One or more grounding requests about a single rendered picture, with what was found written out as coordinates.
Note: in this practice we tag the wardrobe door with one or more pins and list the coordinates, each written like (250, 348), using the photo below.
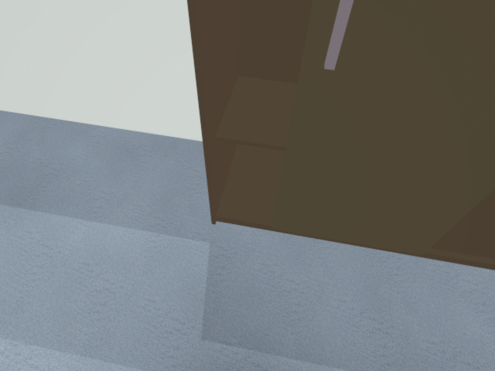
(397, 144)
(474, 234)

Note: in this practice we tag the handle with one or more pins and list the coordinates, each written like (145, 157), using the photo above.
(339, 29)

